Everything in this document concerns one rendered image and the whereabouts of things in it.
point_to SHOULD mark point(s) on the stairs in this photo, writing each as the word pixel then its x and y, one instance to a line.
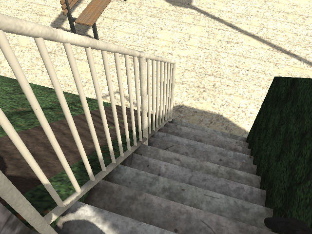
pixel 189 179

